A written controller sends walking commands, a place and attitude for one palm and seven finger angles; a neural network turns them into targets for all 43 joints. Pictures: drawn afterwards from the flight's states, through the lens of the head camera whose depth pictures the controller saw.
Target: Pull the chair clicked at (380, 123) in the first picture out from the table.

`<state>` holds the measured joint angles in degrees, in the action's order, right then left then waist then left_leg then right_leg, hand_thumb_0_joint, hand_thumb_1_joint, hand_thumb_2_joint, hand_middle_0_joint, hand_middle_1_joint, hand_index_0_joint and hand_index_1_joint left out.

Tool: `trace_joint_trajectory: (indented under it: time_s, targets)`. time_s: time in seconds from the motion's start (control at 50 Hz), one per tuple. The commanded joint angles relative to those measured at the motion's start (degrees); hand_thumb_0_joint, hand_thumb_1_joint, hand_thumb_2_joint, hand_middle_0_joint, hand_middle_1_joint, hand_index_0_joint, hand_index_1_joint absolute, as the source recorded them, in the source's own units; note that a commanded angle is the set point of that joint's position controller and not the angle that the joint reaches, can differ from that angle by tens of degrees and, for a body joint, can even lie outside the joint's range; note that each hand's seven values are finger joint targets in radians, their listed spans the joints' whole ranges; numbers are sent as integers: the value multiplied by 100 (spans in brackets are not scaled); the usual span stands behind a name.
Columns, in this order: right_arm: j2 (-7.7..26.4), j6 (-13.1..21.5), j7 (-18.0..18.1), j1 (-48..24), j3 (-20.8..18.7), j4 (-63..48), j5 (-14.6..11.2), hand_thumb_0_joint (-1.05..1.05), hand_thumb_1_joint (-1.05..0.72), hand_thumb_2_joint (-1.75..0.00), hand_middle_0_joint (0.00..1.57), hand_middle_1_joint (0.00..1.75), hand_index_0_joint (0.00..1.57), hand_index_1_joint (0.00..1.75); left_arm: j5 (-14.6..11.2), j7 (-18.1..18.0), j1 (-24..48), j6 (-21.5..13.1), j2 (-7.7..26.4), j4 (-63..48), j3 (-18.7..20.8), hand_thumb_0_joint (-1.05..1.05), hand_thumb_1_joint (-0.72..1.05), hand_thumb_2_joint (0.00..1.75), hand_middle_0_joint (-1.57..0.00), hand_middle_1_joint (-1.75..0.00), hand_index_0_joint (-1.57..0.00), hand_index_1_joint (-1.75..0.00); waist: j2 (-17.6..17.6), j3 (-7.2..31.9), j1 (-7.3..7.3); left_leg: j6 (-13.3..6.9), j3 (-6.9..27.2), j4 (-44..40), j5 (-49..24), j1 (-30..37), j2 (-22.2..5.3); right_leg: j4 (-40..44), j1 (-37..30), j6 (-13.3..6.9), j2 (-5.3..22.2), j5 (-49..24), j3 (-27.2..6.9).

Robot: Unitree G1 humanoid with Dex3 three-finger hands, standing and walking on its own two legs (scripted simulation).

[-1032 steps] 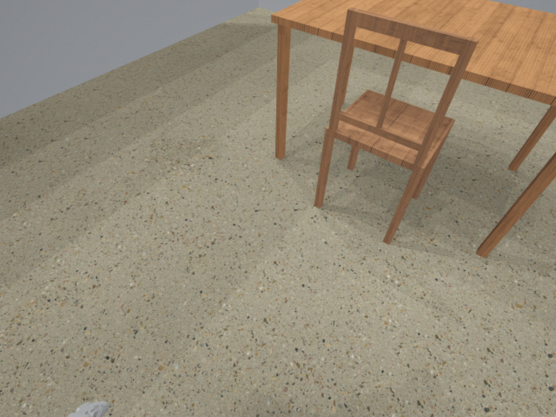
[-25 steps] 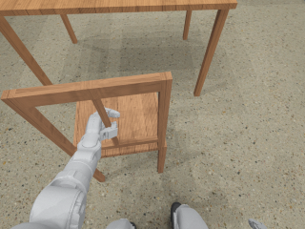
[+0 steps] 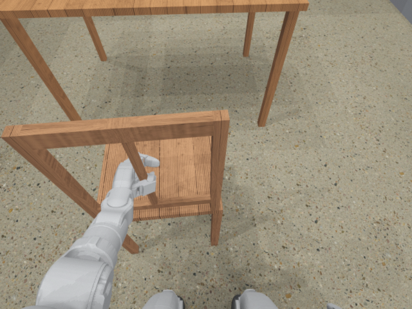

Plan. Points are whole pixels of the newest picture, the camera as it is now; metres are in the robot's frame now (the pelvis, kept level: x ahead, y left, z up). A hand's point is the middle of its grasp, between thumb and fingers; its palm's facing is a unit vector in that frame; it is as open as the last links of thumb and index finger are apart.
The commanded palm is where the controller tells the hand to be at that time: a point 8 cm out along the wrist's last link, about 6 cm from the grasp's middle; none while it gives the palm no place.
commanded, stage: step backward, pulling the chair out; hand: left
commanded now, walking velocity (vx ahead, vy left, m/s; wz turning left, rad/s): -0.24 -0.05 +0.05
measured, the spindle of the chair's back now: (143, 176) +0.40 +0.16 -0.06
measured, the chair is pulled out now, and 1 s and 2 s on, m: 0.53 0.63 0.63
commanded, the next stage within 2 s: stop walking, hand still on the chair in 0.08 s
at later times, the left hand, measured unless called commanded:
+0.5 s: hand (149, 221) +0.28 +0.13 -0.04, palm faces +0.04 -0.98 -0.18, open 5.0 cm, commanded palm +0.26 +0.18 -0.03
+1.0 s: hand (149, 223) +0.28 +0.13 -0.04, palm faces +0.03 -0.98 -0.18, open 5.0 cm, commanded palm +0.26 +0.18 -0.03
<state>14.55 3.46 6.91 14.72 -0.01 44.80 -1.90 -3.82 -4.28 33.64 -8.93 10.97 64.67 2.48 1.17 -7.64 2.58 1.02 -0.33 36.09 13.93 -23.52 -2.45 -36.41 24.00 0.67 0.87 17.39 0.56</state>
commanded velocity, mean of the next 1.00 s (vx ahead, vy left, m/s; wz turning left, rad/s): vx -0.01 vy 0.01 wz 0.01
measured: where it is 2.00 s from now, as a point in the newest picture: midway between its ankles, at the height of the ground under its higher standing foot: outside the picture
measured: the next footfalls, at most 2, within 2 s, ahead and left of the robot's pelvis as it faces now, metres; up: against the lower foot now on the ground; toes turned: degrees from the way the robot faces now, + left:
right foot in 0.42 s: +0.05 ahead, -0.13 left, +0.00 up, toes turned -1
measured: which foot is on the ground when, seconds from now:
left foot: down 0.00-1.00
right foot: down 0.00-0.32, up 0.34-0.40, down 0.42-1.00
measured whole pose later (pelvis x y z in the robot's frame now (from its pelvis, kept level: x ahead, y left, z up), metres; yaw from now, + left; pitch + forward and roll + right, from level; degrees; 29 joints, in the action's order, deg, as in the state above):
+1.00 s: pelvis +0.01 -0.01 +0.01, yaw -1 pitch -2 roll +0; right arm 13.1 0.8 5.8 10.1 0.9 38.7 -0.9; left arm -2.0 -5.0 3.3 -5.7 8.3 38.8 -1.8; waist 1.4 -2.8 1.0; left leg 2.4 -0.2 27.2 11.4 -13.5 -3.3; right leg -27.7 9.9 -0.2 -0.3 15.5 0.5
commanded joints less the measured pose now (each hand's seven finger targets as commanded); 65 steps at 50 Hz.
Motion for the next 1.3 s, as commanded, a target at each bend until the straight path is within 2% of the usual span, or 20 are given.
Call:
trace_joint_trajectory:
  time_s: [0.0, 0.06, 0.12, 0.2, 0.24, 0.3, 0.34, 0.4, 0.42, 0.44, 0.48, 0.54, 0.6, 0.66, 0.76, 0.86, 1.16, 1.18, 1.2, 1.28]
  targets:
    - [883, 263, -26, 249, -287, -349, 0, 0, -90, -90, 20, 30, 20, 30, 176, -15, 2188, -501, 930, -1033, 75, 0, 90, 90, -50, -145, -50, -145, 775, 2570, -54, -392, 911, -274, -2668, 1367, -1076, 860, -1123, -56, 306, -1553, -292]
    - [903, 250, 50, 230, -336, -429, -122, 0, -90, -90, 20, 30, 20, 30, 106, -65, 1976, -398, 1419, -938, 271, 0, 90, 90, -50, -145, -50, -145, -141, 2493, -88, -23, 380, 21, 89, 578, -459, 1203, -1009, -387, 1066, -709, -1099]
    - [817, 267, 64, 131, -248, -388, -96, 0, -90, -90, 20, 30, 20, 30, 100, -121, 1749, -377, 1499, -760, 344, 0, 90, 90, -50, -145, -50, -145, -658, 2352, -145, 73, 199, 715, 1121, 829, -4, 1868, -413, -600, 1633, 452, -1378]
    - [717, 158, 65, -132, -154, -736, 42, 0, -90, -90, 20, 30, 20, 30, 157, -156, 1370, -437, 1221, -1872, 345, 0, 90, 90, -50, -145, -50, -145, -400, 2346, -62, -165, 436, -318, 927, 1292, -145, 1505, -332, -293, 1086, 1101, -658]
    - [703, 98, 92, -268, -109, -874, 52, 0, -90, -90, 20, 30, 20, 30, 141, -162, 1197, -394, 977, -2078, 190, 0, 90, 90, -50, -145, -50, -145, 185, 2005, -67, -354, 836, -952, 1550, 982, -389, 1214, -291, -127, 595, 1801, -379]
    - [721, 77, 75, -369, -136, -1137, 38, 0, -90, -90, 20, 30, 20, 30, 90, -149, 1158, -309, 812, -2871, 116, 0, 90, 90, -50, -145, -50, -145, 1115, 2068, -167, -800, 1780, -2182, 2482, -342, -1162, -925, -1703, -18, -27, 690, 9]
    - [663, 69, 56, -325, -147, -1125, 34, 0, -90, -90, 20, 30, 20, 30, 72, -77, 713, -220, 808, -2862, 104, 0, 90, 90, -50, -145, -50, -145, 1224, 1965, -218, -898, 1663, -2193, 2511, -321, -1216, -921, -1795, 9, -57, 574, 32]
    - [557, 116, -21, -152, -92, -1020, 48, 0, -90, -90, 20, 30, 20, 30, 134, 6, 437, -204, 377, -2740, -286, 0, 90, 90, -50, -145, -50, -145, 898, 1592, -186, -546, 988, -1478, 1941, 271, -644, 903, -1568, -143, 54, 665, -44]
    - [562, 155, -18, -92, -98, -978, 87, 0, -90, -90, 20, 30, 20, 30, 174, 6, 325, -221, 448, -2700, -256, 0, 90, 90, -50, -145, -50, -145, 627, 1608, -138, -408, 750, -1193, 1603, 454, -443, 1289, -1459, -168, 153, 598, -212]
    - [624, 142, -10, -4, -145, -887, 61, 0, -90, -90, 20, 30, 20, 30, 189, 11, 198, -184, 649, -2630, -151, 0, 90, 90, -50, -145, -50, -145, -210, 1580, -124, -274, 559, -846, 1499, 624, -253, 1629, -1222, -195, 305, 1038, -519]
    - [578, 134, -12, -89, -199, -816, 76, 0, -90, -90, 20, 30, 20, 30, 245, -64, 242, -174, 662, -2657, -123, 0, 90, 90, -50, -145, -50, -145, -951, 1509, -40, -82, 184, 145, 727, 1316, 15, 2016, -224, -534, 1023, 1658, -1220]
    - [566, 204, -18, -268, -177, -706, 149, 0, -90, -90, 20, 30, 20, 30, 254, -119, -171, -185, 730, -2766, -33, 0, 90, 90, -50, -145, -50, -145, -217, 1511, -2, -143, 357, -218, -118, 1607, -113, 1573, -345, -490, 918, 301, -845]
    - [520, 147, -48, -404, -166, -911, 94, 0, -90, -90, 20, 30, 20, 30, 198, -67, -538, -224, 548, -2978, -123, 0, 90, 90, -50, -145, -50, -145, -587, 1585, -116, -235, 582, -713, -661, 1463, -406, 1364, -865, -225, 555, -63, -639]
    - [525, 133, -36, -495, -155, -927, 134, 0, -90, -90, 20, 30, 20, 30, 269, -75, -915, -207, 597, -3175, -70, 0, 90, 90, -50, -145, -50, -145, 69, 1499, -149, -284, 588, -910, -1262, 1510, -449, 1184, -1029, -186, 414, -766, -445]
    - [506, 100, -49, -558, -165, -1089, 119, 0, -90, -90, 20, 30, 20, 30, 267, -71, -1428, -153, 532, -3532, -111, 0, 90, 90, -50, -145, -50, -145, -109, 1884, -177, -248, 443, -864, -2122, 1877, -496, 1147, -1456, -160, 426, -1853, -385]
    - [495, 9, -48, -623, -159, -1197, 113, 0, -90, -90, 20, 30, 20, 30, 263, -108, -1654, -54, 541, -3738, -138, 0, 90, 90, -50, -145, -50, -145, 193, 1796, -168, -203, 350, -990, -1818, 1905, -458, 1288, -1383, -194, 442, -1668, -431]
    - [496, -151, -2, -664, -141, -1280, 121, 0, -90, -90, 20, 30, 20, 30, 252, -172, -1959, 7, 692, -3956, -21, 0, 90, 90, -50, -145, -50, -145, 14, 1685, -191, -223, 380, -1166, -1511, 1869, -474, 1472, -1314, -186, 444, -1308, -373]
    - [676, -77, -197, -597, -190, -1360, -165, 0, -90, -90, 20, 30, 20, 30, -85, -11, -2745, 223, -56, -3617, -455, 0, 78, 84, -50, -145, -50, -145, -825, 1622, 135, -200, 97, -995, -691, 1173, -140, 1134, -891, -47, 260, -1024, 229]
    - [715, -20, -273, -722, -205, -1422, -174, 0, -90, -90, 20, 30, 20, 30, -129, 69, -2437, 149, 303, -4095, -164, 0, 66, 78, -50, -145, -50, -145, -899, 1573, -3, -219, 22, -879, -367, 877, -102, 1008, -717, -39, 228, -931, 195]
    - [619, 224, -388, -740, -245, -1609, -118, 0, -90, -90, 20, 30, 20, 30, 6, 108, -2840, 109, 414, -5056, -235, 0, 17, 55, -50, -145, -50, -145, 23, 1860, -29, -220, -55, -464, 21, 591, 15, 606, -261, -88, 182, -512, 154]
